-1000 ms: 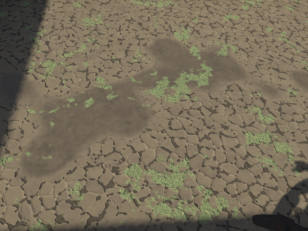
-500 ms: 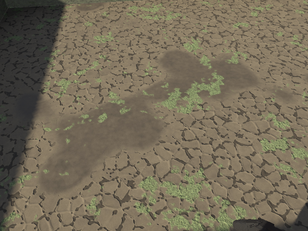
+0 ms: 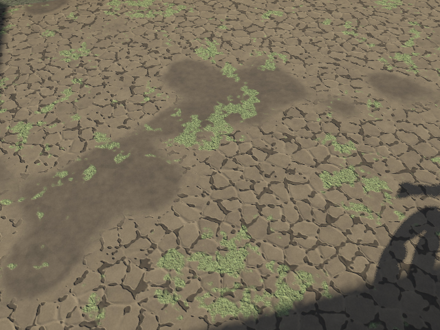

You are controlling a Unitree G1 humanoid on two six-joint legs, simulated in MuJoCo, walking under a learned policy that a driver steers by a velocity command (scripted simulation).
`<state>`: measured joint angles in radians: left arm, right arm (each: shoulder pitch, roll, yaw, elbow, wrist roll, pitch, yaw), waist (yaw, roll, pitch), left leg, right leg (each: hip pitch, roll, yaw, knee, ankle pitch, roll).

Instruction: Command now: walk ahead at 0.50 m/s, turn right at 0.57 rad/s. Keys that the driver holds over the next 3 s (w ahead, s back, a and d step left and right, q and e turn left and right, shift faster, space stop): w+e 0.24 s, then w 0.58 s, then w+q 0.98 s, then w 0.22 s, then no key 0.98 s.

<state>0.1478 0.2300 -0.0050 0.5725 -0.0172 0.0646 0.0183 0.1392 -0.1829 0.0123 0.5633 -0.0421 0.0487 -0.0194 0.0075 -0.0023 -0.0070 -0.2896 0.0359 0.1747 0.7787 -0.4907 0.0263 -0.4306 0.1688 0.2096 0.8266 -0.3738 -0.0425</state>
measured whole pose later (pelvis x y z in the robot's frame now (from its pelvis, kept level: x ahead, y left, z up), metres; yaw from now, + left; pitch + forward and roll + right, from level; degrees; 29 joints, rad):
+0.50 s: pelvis -0.05 -0.03 +0.01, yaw -12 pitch +2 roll +1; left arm 0.16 0.20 0.01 0.59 0.00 0.07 0.03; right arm 0.12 -0.20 -0.01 0.57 -0.01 0.04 0.00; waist 0.03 -0.01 -0.01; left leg -0.36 -0.07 -0.01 0.78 -0.48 0.01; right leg -0.45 0.25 0.20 0.60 -0.14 -0.09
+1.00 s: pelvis -0.02 -0.09 +0.02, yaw -13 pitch +1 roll +0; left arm 0.13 0.19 -0.02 0.63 0.03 -0.01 0.01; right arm 0.24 -0.23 -0.02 0.61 0.00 0.01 0.02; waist 0.00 0.01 -0.03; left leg -0.39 -0.02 -0.02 0.91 -0.51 0.01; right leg -0.37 0.06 -0.01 0.65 -0.29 -0.06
